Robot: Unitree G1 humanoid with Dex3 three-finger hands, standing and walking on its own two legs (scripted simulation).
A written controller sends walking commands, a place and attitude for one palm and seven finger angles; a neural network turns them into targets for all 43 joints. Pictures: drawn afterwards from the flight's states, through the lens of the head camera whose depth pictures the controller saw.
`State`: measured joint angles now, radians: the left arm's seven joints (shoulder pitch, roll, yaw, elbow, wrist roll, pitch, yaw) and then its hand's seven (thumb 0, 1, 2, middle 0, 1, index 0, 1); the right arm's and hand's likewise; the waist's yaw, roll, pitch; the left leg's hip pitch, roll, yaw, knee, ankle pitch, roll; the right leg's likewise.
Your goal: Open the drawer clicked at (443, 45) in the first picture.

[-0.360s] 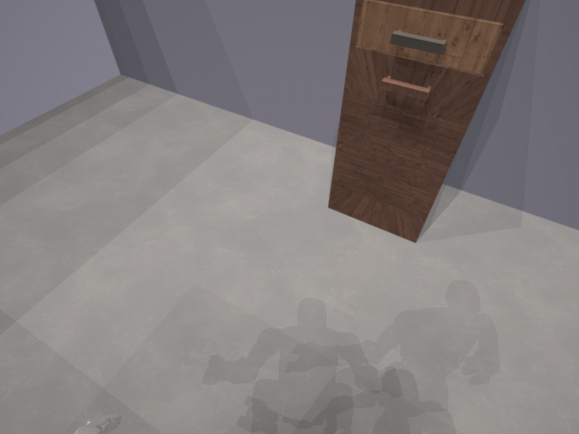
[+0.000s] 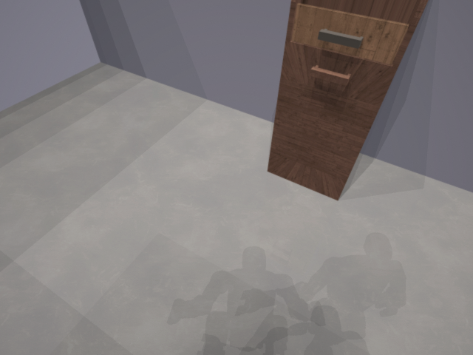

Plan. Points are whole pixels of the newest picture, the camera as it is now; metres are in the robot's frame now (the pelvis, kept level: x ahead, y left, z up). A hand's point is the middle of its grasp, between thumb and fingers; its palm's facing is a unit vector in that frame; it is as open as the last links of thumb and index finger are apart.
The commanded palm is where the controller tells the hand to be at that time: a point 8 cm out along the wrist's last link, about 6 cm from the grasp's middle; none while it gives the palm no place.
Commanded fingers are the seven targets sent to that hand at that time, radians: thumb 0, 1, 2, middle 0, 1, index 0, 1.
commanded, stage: stand and wait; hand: left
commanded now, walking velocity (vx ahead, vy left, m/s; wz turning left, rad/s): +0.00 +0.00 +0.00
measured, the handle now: (341, 36) +1.13 -0.30 +0.07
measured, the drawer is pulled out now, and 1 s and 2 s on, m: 0.00 0.00 0.00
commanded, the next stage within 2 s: look at it before walking up in 0.46 s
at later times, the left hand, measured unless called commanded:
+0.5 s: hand out of the picture +0.07 +0.24 -0.15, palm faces -0.04 -0.94 -0.33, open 7.4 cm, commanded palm none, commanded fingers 0.00 0.90 0.90 -0.20 -0.30 -0.20 -0.30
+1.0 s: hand out of the picture +0.07 +0.24 -0.15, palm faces -0.04 -0.94 -0.33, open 7.4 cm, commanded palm none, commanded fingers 0.00 0.90 0.90 -0.20 -0.30 -0.20 -0.30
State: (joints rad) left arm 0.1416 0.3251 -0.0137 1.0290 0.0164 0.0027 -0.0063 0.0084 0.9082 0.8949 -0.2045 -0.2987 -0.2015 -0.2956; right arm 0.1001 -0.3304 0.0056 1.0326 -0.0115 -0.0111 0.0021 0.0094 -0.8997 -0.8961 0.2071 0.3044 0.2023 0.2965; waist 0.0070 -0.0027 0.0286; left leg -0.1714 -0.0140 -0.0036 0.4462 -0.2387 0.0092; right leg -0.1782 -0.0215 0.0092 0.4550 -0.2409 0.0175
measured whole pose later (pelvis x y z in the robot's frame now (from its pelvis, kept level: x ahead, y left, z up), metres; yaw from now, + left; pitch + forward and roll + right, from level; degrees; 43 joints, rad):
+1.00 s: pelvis +0.00 +0.00 +0.00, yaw +0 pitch -2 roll +0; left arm 0.14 0.34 -0.01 1.09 0.02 -0.01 -0.01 0.01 0.91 0.89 -0.20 -0.30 -0.20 -0.30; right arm 0.11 -0.34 0.00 1.11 -0.01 -0.01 0.00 0.01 -0.90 -0.90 0.21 0.30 0.20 0.30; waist 0.00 0.00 0.04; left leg -0.15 0.00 0.00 0.38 -0.20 0.00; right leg -0.16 -0.01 0.01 0.38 -0.20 0.01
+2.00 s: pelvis +0.26 -0.01 -0.03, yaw -18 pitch -1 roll -1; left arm 0.44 0.17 0.06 1.12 0.01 -0.03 0.01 0.01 0.91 0.90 -0.20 -0.30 -0.20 -0.30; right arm 0.06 -0.14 -0.01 0.94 -0.02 -0.08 0.00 0.01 -0.90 -0.90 0.20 0.30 0.20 0.30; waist 0.06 -0.04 0.08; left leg -0.46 0.06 0.17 0.70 -0.23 0.08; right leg -0.15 0.03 0.10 1.02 -0.53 -0.02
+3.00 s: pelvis +0.44 -0.17 +0.00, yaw -29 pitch +0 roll -1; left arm 0.27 0.17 0.05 1.08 0.03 -0.08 0.02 -0.04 0.95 0.90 -0.20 -0.30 -0.20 -0.29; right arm 0.24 -0.18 -0.07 1.06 -0.03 -0.01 -0.01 0.01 -0.92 -0.90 0.20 0.30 0.20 0.30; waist -0.02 0.05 -0.01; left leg -0.54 0.14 0.10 1.03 -0.29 -0.03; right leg -0.08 0.01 -0.20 0.37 -0.29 -0.04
